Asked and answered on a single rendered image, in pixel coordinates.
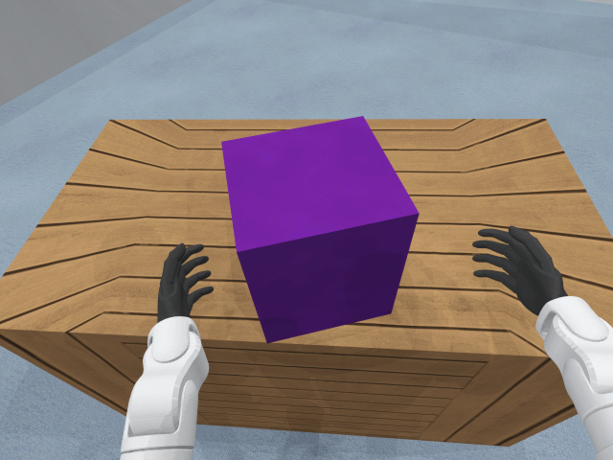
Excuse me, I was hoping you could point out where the left robot hand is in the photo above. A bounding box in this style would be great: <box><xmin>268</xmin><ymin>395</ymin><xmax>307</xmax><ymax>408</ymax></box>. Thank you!
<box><xmin>157</xmin><ymin>243</ymin><xmax>214</xmax><ymax>323</ymax></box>

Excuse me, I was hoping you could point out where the carton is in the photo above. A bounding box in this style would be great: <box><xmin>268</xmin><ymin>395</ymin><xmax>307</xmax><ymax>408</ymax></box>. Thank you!
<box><xmin>221</xmin><ymin>116</ymin><xmax>419</xmax><ymax>343</ymax></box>

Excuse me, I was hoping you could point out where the right robot hand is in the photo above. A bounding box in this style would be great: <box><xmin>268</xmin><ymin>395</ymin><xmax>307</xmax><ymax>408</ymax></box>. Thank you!
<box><xmin>472</xmin><ymin>226</ymin><xmax>568</xmax><ymax>316</ymax></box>

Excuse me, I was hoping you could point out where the pedestal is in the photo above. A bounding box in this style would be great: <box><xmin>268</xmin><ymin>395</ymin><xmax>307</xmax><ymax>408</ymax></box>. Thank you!
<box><xmin>0</xmin><ymin>119</ymin><xmax>613</xmax><ymax>447</ymax></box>

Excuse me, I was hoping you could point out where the robot right forearm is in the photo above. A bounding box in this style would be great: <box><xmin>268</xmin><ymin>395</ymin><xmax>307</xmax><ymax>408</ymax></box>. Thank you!
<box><xmin>535</xmin><ymin>296</ymin><xmax>613</xmax><ymax>460</ymax></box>

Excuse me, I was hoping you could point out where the robot left forearm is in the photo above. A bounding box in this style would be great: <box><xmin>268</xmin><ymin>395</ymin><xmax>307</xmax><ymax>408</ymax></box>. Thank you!
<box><xmin>120</xmin><ymin>316</ymin><xmax>209</xmax><ymax>460</ymax></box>

